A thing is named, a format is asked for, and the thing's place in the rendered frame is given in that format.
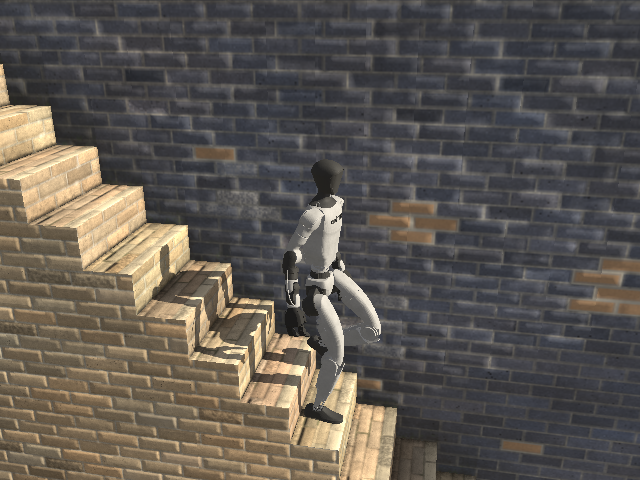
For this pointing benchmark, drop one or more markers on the stairs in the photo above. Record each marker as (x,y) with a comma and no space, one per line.
(122,359)

